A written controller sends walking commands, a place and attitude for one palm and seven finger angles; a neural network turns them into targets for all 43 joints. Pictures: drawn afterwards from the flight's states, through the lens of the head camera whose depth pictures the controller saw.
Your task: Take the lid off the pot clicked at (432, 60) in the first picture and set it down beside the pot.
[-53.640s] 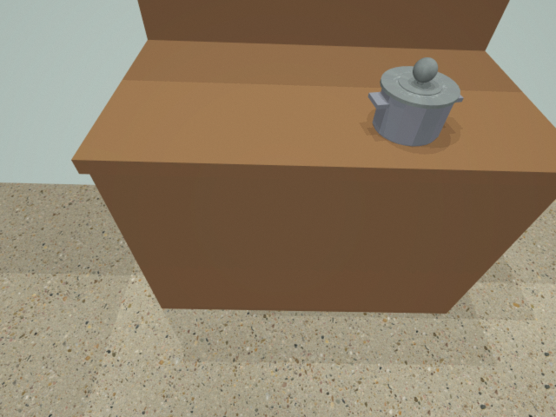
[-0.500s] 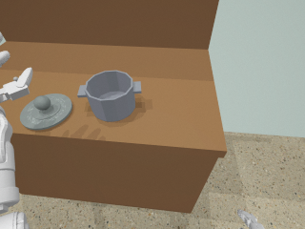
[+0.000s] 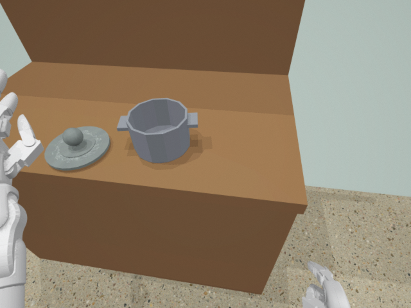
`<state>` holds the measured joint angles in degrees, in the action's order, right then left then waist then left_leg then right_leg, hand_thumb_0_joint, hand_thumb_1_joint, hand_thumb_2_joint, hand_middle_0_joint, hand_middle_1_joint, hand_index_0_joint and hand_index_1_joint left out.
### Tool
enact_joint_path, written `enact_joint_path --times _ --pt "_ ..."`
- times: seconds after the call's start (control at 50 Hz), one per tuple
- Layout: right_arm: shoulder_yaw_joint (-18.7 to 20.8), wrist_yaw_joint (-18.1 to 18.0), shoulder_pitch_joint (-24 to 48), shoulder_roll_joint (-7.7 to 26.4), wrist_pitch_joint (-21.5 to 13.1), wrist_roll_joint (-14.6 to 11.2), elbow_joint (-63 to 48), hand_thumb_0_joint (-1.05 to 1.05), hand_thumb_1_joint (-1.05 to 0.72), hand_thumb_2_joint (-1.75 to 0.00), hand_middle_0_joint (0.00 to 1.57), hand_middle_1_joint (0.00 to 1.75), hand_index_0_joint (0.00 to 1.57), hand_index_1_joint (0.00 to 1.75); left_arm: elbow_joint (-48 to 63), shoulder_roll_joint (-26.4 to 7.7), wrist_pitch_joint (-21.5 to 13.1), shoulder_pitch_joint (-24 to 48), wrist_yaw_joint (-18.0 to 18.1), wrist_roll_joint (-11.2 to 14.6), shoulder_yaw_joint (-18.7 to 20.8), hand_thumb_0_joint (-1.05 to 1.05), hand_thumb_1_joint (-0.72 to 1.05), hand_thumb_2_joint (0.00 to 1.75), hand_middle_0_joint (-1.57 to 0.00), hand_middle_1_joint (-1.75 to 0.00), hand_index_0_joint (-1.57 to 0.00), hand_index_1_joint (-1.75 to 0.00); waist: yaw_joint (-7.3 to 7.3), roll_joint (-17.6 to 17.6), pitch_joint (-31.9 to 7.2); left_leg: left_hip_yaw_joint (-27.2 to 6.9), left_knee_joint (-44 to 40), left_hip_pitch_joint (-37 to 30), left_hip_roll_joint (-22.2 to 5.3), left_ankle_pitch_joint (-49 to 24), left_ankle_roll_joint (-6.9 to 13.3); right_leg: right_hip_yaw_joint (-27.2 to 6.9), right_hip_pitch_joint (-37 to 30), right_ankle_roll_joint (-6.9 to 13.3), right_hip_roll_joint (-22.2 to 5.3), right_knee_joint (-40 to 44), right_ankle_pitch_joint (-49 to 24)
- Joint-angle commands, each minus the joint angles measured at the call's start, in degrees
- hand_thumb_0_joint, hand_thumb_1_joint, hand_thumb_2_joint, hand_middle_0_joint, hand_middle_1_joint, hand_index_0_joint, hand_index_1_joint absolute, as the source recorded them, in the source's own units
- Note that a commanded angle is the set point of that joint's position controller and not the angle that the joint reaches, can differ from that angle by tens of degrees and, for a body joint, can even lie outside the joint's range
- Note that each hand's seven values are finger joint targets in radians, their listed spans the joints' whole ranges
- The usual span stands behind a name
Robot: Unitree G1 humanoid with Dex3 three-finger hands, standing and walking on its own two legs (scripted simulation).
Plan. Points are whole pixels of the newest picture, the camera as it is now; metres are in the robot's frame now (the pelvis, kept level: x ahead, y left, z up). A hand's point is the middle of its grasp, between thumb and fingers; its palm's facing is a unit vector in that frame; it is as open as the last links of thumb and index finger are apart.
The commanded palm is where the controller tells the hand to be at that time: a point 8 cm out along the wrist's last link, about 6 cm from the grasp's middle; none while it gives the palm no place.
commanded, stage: draw the hand back to the body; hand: left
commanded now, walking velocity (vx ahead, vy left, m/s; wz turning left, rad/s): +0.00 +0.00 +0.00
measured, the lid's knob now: (73, 136) +0.49 +0.42 +0.05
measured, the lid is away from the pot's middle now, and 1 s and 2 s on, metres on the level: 0.23 0.23 0.23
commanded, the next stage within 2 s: step back with the hand held close in 0.68 s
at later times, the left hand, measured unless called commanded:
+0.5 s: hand (22, 199) +0.19 +0.26 +0.21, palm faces +0.44 -0.84 -0.33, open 7.4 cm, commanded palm +0.12 +0.30 +0.22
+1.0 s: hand (8, 210) +0.17 +0.27 +0.21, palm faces +0.39 -0.81 -0.43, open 7.4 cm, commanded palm +0.11 +0.32 +0.22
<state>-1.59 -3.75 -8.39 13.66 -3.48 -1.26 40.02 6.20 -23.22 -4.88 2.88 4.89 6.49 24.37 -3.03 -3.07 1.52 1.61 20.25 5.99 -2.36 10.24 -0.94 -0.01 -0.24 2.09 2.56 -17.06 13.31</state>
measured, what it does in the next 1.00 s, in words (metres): stands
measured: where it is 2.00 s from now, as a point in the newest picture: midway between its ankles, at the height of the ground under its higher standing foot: outside the picture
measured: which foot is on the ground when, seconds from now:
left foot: down 0.00-1.00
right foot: down 0.00-1.00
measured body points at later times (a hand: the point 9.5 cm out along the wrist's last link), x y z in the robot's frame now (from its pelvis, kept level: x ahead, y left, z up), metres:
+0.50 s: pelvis -0.01 +0.02 +0.00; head -0.04 +0.00 +0.45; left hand +0.16 +0.30 +0.23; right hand +0.19 -0.19 -0.08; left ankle +0.01 +0.13 -0.75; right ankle -0.04 -0.10 -0.75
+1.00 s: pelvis -0.02 +0.04 +0.00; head -0.03 +0.03 +0.45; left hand +0.14 +0.31 +0.24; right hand +0.17 -0.20 -0.08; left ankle +0.01 +0.13 -0.75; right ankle -0.04 -0.10 -0.75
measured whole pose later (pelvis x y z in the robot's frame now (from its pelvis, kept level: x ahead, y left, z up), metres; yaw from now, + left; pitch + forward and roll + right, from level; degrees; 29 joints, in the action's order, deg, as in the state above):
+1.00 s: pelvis -0.02 +0.04 +0.00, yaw +0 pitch -2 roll -2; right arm -0.2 -3.2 -9.8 13.6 -2.2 -0.5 33.9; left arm 35.3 -22.7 -10.3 -27.4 4.2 4.5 23.4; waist -1.6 -2.8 0.5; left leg 2.2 26.0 13.3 -0.9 11.0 1.9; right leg -0.3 5.7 -1.0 0.9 -19.8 12.4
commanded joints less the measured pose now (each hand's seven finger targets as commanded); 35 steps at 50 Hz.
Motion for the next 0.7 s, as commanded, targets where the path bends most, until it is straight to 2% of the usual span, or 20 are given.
enact_joint_path --times 0.0,0.02,0.08,0.12,0.14,0.18,0.2,0.22,0.24,0.32,0.36,0.42,0.44,0.48,0.52,0.56,0.6,0.68 --pt "2.3 -0.5 8.3 5.9 -3.9 0.1 -9.0 0.0 -0.9 -0.9 0.2 0.3 0.2 0.3 18.2 -13.9 -4.3 11.6 0.7 0.1 4.5 0.0 0.9 0.9 -0.2 -0.3 -0.2 -0.3 -0.03 -1.9 -10.2 1.9 -0.4 -9.7 1.6 -11.6 3.5 0.2 4.5 -1.3 -1.2 2.9 -16.5" --pt "2.3 -0.6 8.3 5.8 -4.1 0.3 -8.7 0.0 -0.9 -0.9 0.2 0.3 0.2 0.3 17.3 -14.2 -4.3 9.1 0.8 0.2 5.4 0.0 0.9 0.9 -0.2 -0.3 -0.2 -0.3 -0.31 -1.1 -9.4 1.9 -0.4 -9.2 1.6 -11.5 3.6 0.3 4.7 -1.4 -1.2 2.9 -16.5" --pt "2.4 -0.6 8.3 5.7 -4.2 0.5 -8.6 0.0 -0.9 -0.9 0.2 0.3 0.2 0.3 18.4 -12.7 -4.3 5.1 0.6 0.3 4.6 0.0 0.9 0.9 -0.2 -0.3 -0.2 -0.3 -0.22 0.2 -7.9 1.6 -0.7 -8.9 1.4 -11.3 3.5 0.4 5.0 -1.3 -1.2 3.2 -15.7" --pt "2.5 -0.6 8.3 5.5 -4.6 0.7 -8.7 0.0 -0.9 -0.9 0.2 0.3 0.2 0.3 21.2 -13.0 -4.6 2.6 0.6 0.3 5.3 0.0 0.9 0.9 -0.2 -0.3 -0.2 -0.3 -0.52 -0.3 -8.6 1.4 -0.7 -9.3 1.3 -11.4 3.5 0.4 4.6 -1.3 -1.3 3.1 -15.8" --pt "2.4 -0.4 8.7 5.4 -4.7 0.6 -9.0 0.0 -0.9 -0.9 0.2 0.3 0.2 0.3 23.6 -12.1 -5.0 1.5 0.4 0.2 4.3 0.0 0.9 0.9 -0.2 -0.3 -0.2 -0.3 -0.44 -2.2 -8.6 1.4 -0.6 -9.7 1.3 -11.5 3.4 0.3 4.7 -1.2 -1.3 3.3 -15.5" --pt "2.4 -0.4 8.6 5.3 -4.9 0.9 -8.9 0.0 -0.9 -0.9 0.2 0.3 0.2 0.3 23.7 -11.0 -4.9 -1.1 0.4 0.3 3.7 0.0 0.9 0.9 -0.2 -0.3 -0.2 -0.3 -0.4 -0.4 -7.4 1.1 -1.0 -9.1 1.2 -10.8 3.2 0.7 5.1 -1.2 -1.2 3.4 -14.4" --pt "2.4 -0.4 8.7 5.3 -5.0 0.9 -9.1 0.0 -0.9 -0.9 0.2 0.3 0.2 0.3 25.3 -11.1 -5.0 -1.9 0.3 0.3 3.7 0.0 0.9 0.9 -0.2 -0.3 -0.2 -0.3 -0.49 -0.1 -8.1 1.0 -0.8 -9.5 1.2 -11.3 3.4 0.5 4.8 -1.2 -1.3 3.3 -14.9" --pt "2.4 -0.4 8.6 5.1 -5.2 1.0 -9.0 0.0 -0.9 -0.9 0.2 0.3 0.2 0.3 26.6 -10.7 -5.1 -2.7 0.3 0.1 3.5 0.0 0.9 0.9 -0.2 -0.3 -0.2 -0.3 -0.47 -1.4 -7.7 1.0 -0.7 -9.6 1.1 -11.7 3.3 0.5 5.0 -1.2 -1.3 3.2 -15.2" --pt "2.4 -0.3 8.5 5.1 -5.2 1.1 -8.9 0.0 -0.9 -0.9 0.2 0.3 0.2 0.3 26.6 -11.0 -5.1 -5.3 0.3 0.2 4.2 0.0 0.9 0.9 -0.2 -0.3 -0.2 -0.3 -0.51 -1.0 -7.1 1.1 -0.7 -9.4 1.1 -11.1 3.3 0.7 5.2 -1.2 -1.3 3.5 -14.5" --pt "2.3 -0.3 8.7 4.9 -5.4 1.3 -9.3 0.0 -0.9 -0.9 0.2 0.3 0.2 0.3 29.8 -9.4 -5.0 -8.8 0.0 0.1 2.9 0.0 0.9 0.9 -0.2 -0.3 -0.2 -0.3 -0.49 -0.1 -5.5 0.4 -1.2 -8.7 0.9 -9.5 3.1 0.7 5.9 -1.1 -1.3 3.8 -12.1" --pt "2.3 -0.2 8.6 4.6 -5.6 1.6 -9.4 0.0 -0.9 -0.9 0.2 0.3 0.2 0.3 31.0 -9.5 -5.1 -12.7 0.0 0.1 3.6 0.0 0.9 0.9 -0.2 -0.3 -0.2 -0.3 -0.77 -1.5 -5.5 0.5 -1.1 -8.5 0.9 -9.0 3.0 0.6 5.7 -1.0 -1.4 4.0 -11.5" --pt "2.3 -0.1 8.6 4.3 -5.7 1.7 -9.8 0.0 -0.9 -0.9 0.2 0.3 0.2 0.3 34.1 -8.4 -5.0 -16.0 -0.1 0.1 2.6 0.0 0.9 0.9 -0.2 -0.3 -0.2 -0.3 -0.79 0.3 -4.9 0.1 -1.1 -8.1 0.8 -8.5 2.9 0.7 6.1 -1.1 -1.5 4.1 -10.8" --pt "2.2 0.0 8.8 4.3 -5.9 1.6 -10.0 0.0 -0.9 -0.9 0.2 0.3 0.2 0.3 36.2 -7.7 -5.3 -16.6 -0.3 -0.1 1.7 0.0 0.9 0.9 -0.2 -0.3 -0.2 -0.3 -0.46 -1.0 -4.4 0.1 -1.1 -8.3 0.7 -7.9 2.8 0.7 6.5 -0.9 -1.4 4.4 -9.8" --pt "2.2 -0.1 8.6 4.1 -6.2 1.8 -10.1 0.0 -0.9 -0.9 0.2 0.3 0.2 0.3 36.5 -7.9 -5.2 -19.6 0.0 -0.1 2.4 0.0 0.9 0.9 -0.2 -0.3 -0.2 -0.3 -0.83 -0.9 -3.6 -0.2 -1.3 -7.7 0.7 -6.6 2.7 0.7 6.8 -0.8 -1.3 4.5 -8.3" --pt "2.2 -0.2 8.3 4.2 -6.4 1.8 -10.1 0.0 -0.9 -0.9 0.2 0.3 0.2 0.3 38.8 -8.2 -5.3 -19.3 0.1 -0.4 2.3 0.0 0.9 0.9 -0.2 -0.3 -0.2 -0.3 -0.69 -1.9 -4.3 -0.4 -1.2 -7.8 0.7 -6.7 2.6 0.6 6.6 -0.8 -1.4 4.3 -8.4" --pt "2.0 -0.6 8.3 4.3 -6.6 1.9 -9.6 0.0 -0.9 -0.9 0.2 0.3 0.2 0.3 37.8 -8.4 -5.2 -17.2 0.5 -0.6 2.5 0.0 0.9 0.9 -0.2 -0.3 -0.2 -0.3 -0.39 -1.7 -2.6 -0.8 -1.4 -7.2 0.8 -5.2 2.5 0.7 7.6 -0.7 -1.3 4.8 -6.6" --pt "2.0 -0.7 8.0 4.0 -6.7 1.9 -9.5 0.0 -0.9 -0.9 0.2 0.3 0.2 0.3 36.1 -6.8 -4.9 -18.9 0.4 -0.5 1.5 0.0 0.9 0.9 -0.2 -0.3 -0.2 -0.3 -0.41 -0.9 -1.5 -0.8 -1.7 -7.3 0.6 -4.5 2.5 0.8 8.2 -0.7 -1.3 5.0 -5.8" --pt "2.0 -0.7 8.3 4.0 -6.9 2.1 -9.8 0.0 -0.9 -0.9 0.2 0.3 0.2 0.3 36.9 -6.7 -5.0 -19.7 0.3 -0.7 1.3 0.0 0.9 0.9 -0.2 -0.3 -0.2 -0.3 -0.86 -0.2 -2.0 -1.1 -2.0 -7.1 0.7 -3.8 2.6 0.8 7.6 -0.7 -1.4 4.8 -4.8"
